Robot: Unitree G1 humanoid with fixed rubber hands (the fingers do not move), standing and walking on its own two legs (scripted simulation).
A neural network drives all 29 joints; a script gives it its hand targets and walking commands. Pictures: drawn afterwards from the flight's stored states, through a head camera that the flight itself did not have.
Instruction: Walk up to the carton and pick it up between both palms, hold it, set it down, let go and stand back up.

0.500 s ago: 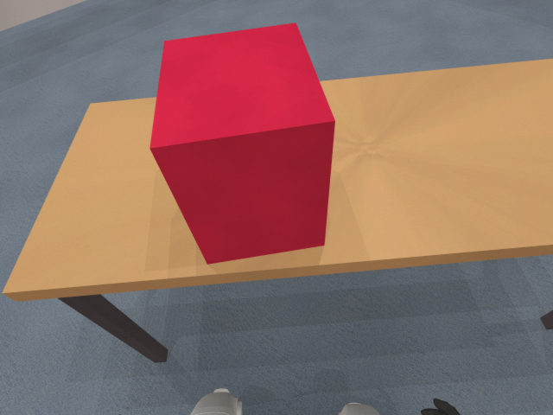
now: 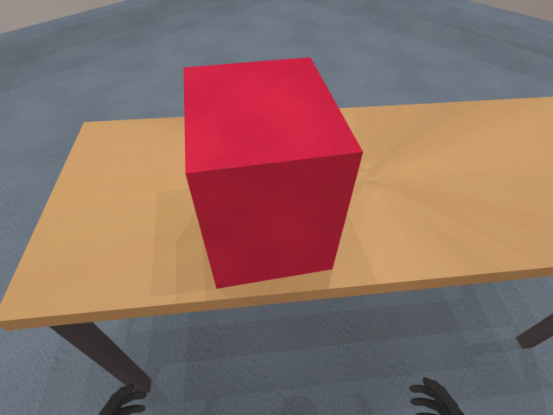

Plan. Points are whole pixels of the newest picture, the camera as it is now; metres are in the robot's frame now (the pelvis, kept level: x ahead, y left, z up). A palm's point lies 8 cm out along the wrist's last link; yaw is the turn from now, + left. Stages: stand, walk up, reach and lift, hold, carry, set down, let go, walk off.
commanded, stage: walk up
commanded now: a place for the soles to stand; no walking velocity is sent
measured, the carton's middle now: (262, 174) +0.50 +0.02 +0.06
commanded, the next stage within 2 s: reach and lift in 1.96 s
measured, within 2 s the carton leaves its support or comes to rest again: neither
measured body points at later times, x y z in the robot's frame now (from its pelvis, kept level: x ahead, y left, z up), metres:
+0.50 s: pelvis +0.00 +0.01 +0.00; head +0.00 +0.00 +0.45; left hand +0.10 +0.26 -0.11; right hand +0.09 -0.25 -0.11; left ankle +0.04 +0.15 -0.72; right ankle +0.00 -0.13 -0.72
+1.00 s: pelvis +0.04 +0.01 +0.00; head +0.05 +0.01 +0.45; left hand +0.13 +0.26 -0.12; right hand +0.15 -0.24 -0.11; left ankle +0.04 +0.15 -0.72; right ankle +0.00 -0.13 -0.72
